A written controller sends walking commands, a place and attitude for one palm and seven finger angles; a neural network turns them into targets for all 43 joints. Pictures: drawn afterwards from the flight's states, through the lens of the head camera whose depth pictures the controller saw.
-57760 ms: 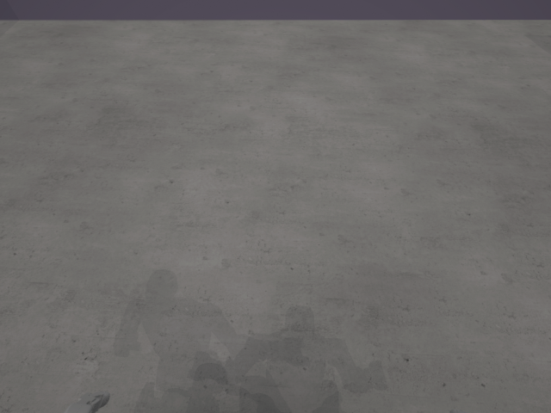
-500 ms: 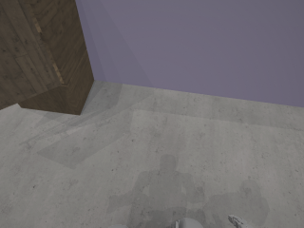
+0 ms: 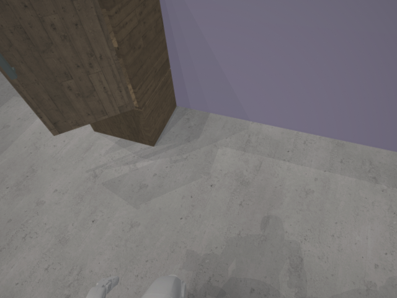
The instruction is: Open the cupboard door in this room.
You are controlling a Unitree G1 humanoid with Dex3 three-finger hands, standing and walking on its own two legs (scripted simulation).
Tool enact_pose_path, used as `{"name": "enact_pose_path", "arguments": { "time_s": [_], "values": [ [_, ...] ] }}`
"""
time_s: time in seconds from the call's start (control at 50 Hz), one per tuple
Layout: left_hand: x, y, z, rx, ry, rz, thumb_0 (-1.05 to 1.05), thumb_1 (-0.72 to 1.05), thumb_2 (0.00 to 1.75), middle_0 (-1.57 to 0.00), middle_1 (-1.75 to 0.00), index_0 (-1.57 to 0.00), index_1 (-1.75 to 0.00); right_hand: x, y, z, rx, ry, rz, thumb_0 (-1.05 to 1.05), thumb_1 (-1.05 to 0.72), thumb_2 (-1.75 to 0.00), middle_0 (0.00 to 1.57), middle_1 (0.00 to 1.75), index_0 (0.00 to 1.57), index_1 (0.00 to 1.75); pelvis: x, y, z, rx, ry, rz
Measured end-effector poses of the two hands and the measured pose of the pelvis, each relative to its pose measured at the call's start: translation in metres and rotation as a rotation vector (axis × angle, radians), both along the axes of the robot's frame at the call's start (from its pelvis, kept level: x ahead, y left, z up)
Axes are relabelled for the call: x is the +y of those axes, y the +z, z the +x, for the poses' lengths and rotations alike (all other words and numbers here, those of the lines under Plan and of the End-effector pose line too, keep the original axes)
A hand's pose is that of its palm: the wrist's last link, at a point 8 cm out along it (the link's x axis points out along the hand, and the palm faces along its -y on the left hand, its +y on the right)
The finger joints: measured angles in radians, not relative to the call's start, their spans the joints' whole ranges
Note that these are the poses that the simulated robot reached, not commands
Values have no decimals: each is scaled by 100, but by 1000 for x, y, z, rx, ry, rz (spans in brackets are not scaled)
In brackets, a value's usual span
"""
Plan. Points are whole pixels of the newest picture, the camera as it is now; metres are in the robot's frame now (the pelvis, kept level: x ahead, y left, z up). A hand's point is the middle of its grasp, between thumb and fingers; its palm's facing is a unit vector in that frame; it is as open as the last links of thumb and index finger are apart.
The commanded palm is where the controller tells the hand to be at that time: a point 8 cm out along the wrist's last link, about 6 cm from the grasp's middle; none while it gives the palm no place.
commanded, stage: turn to face it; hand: left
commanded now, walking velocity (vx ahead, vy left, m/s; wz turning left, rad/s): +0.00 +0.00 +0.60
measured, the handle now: (2, 59) +0.84 +0.70 +0.01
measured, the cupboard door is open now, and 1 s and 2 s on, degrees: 44 44 44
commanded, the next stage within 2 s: take the last steps up to it in 0.74 s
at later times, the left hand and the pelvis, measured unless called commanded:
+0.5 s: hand out of the picture -0.02 +0.27 -0.18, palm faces +0.31 -0.92 -0.24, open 7.4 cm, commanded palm none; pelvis +0.00 +0.05 +0.00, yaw +15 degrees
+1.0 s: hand out of the picture -0.01 +0.20 -0.15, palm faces +0.43 -0.87 -0.24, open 7.3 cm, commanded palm none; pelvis +0.01 +0.00 +0.01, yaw +24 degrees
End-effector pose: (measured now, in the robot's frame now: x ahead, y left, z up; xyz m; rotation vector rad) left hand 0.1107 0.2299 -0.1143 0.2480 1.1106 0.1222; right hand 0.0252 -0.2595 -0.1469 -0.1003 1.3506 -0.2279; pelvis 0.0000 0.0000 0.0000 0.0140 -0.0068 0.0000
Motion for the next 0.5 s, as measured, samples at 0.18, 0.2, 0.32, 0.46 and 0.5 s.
{"name": "enact_pose_path", "arguments": {
  "time_s": [0.18, 0.2, 0.32, 0.46, 0.5],
  "values": [
    [20, -15, -77, 81, 199, -32, 0, 91, 90, -21, -30, -20, -30, 13, 12, 68, -31, 200, -31, 1, -91, -90, 20, 29, 20, 30, 6, 0, 1, 0, 144, 7],
    [25, -19, -87, 95, 222, -34, 0, 91, 90, -21, -30, -20, -30, 19, 14, 79, -45, 227, -37, 1, -91, -90, 20, 29, 20, 30, 9, -1, 0, 1, 156, 5],
    [64, -47, -149, 213, 343, -49, 0, 91, 90, -21, -30, -20, -30, 65, 22, 143, -196, 374, -79, 1, -91, -90, 20, 29, 20, 30, 36, -17, -2, 9, 215, -10],
    [86, -33, -158, 226, 400, -50, 1, 91, 90, -20, -29, -19, -30, 101, 39, 152, -230, 445, -82, 0, -90, -90, 20, 29, 20, 30, 51, 0, -3, 11, 251, -37],
    [87, -29, -153, 200, 403, -53, 1, 91, 90, -20, -29, -19, -30, 107, 39, 147, -218, 450, -70, 0, -90, -90, 20, 29, 20, 30, 53, 4, -4, 10, 260, -40]
  ]
}}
